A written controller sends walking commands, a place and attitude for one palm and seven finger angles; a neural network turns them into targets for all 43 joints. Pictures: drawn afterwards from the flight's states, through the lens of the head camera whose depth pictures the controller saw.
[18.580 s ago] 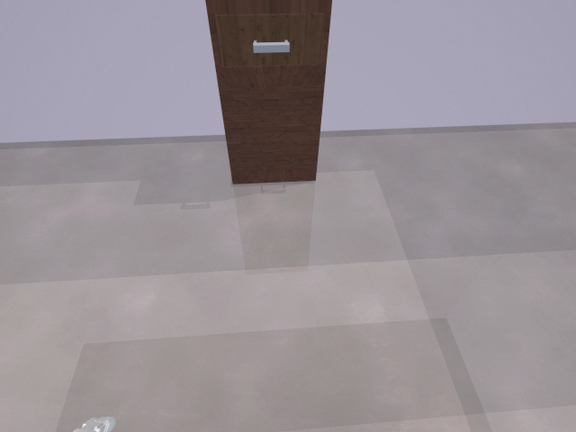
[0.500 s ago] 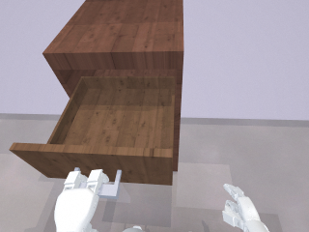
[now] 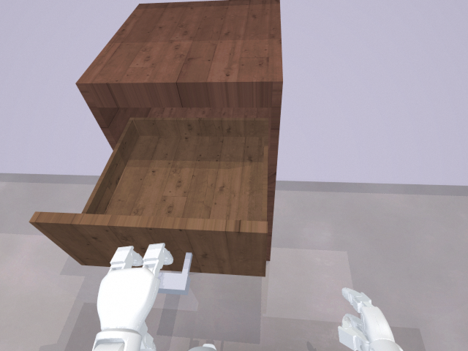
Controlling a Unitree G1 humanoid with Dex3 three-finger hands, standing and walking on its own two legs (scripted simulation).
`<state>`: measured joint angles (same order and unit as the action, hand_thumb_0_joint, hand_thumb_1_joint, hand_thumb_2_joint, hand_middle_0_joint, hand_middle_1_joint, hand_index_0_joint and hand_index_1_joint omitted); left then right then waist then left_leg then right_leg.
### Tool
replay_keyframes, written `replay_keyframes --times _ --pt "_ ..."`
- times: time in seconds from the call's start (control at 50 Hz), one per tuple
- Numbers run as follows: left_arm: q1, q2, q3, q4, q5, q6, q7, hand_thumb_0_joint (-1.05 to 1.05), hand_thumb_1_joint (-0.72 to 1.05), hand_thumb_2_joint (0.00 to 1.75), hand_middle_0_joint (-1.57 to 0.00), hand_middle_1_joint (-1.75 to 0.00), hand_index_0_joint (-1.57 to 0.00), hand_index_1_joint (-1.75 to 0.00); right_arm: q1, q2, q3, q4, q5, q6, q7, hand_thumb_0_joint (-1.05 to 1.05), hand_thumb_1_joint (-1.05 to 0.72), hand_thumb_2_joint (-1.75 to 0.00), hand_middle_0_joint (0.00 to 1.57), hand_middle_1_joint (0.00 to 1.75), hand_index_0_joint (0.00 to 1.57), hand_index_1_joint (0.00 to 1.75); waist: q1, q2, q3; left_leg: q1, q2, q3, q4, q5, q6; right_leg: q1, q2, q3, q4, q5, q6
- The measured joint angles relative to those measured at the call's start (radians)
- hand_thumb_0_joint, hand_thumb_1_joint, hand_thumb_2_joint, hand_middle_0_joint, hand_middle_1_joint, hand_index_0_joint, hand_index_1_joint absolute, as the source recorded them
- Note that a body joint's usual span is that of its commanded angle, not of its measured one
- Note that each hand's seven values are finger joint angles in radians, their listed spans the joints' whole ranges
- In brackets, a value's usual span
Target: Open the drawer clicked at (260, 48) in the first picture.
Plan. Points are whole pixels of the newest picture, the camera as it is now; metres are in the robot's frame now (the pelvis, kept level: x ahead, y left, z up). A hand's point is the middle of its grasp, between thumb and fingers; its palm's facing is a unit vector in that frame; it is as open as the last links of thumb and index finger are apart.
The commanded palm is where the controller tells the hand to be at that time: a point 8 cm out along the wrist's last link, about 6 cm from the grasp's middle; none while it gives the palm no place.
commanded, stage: lift the hand off the handle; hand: left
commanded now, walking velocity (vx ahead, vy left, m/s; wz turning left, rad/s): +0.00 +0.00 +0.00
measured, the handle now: (153, 269) +0.25 +0.17 +0.00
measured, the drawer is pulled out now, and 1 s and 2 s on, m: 0.30 0.30 0.30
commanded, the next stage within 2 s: draw the hand back to the body in 1.16 s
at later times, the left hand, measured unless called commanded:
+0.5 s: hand (133, 282) +0.21 +0.17 +0.05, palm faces +0.05 -0.20 -0.98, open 13.5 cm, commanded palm +0.18 +0.17 +0.13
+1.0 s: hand (118, 256) +0.22 +0.17 +0.13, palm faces +0.13 -0.20 -0.97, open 13.8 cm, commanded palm +0.18 +0.17 +0.20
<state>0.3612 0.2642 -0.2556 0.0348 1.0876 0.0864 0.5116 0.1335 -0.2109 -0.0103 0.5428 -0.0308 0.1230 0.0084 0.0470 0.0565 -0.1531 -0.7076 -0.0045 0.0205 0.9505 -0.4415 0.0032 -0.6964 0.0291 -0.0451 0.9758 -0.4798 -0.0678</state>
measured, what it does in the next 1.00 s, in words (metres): stands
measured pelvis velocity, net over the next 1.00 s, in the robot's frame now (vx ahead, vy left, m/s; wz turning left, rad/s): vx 0.02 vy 0.01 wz -0.03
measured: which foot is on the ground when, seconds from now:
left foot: down 0.00-1.00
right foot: down 0.00-1.00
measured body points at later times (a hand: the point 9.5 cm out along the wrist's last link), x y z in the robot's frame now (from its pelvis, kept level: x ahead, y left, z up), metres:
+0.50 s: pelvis +0.02 +0.01 +0.02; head +0.02 -0.03 +0.47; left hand +0.20 +0.18 +0.11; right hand +0.23 -0.19 -0.07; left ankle +0.02 +0.12 -0.68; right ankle +0.00 -0.08 -0.68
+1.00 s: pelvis +0.02 +0.01 +0.04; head +0.01 -0.04 +0.49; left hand +0.21 +0.18 +0.18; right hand +0.25 -0.18 -0.05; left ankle +0.02 +0.12 -0.68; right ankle +0.00 -0.08 -0.68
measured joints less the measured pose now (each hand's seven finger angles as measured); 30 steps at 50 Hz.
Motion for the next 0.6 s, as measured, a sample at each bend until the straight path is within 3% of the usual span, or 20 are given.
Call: replay_keyframes --times 0.24,0.6 --pt "0.059 0.017 0.007 -0.122 -0.034 0.009 -0.051 -0.01 -0.49 0.31 -0.32 -1.20 -0.37 -1.22 0.006 -0.012 -0.008 -0.014 0.004 0.000 0.019 0.01 -0.91 -0.90 0.19 0.30 0.20 0.30 0.004 0.010 0.015 0.107 -0.001 0.011 -0.084 0.021 0.009 0.105 0.002 0.014 -0.089 0.029 0.011" --pt "0.128 0.040 -0.016 -0.318 -0.053 0.020 -0.155 -0.01 -0.49 0.31 -0.34 -1.20 -0.37 -1.22 -0.015 0.001 0.008 -0.028 0.008 -0.012 0.063 0.01 -0.91 -0.90 0.19 0.30 0.20 0.30 0.043 0.031 0.032 0.233 -0.002 0.027 -0.165 0.031 0.018 0.227 0.003 0.034 -0.172 0.045 0.021"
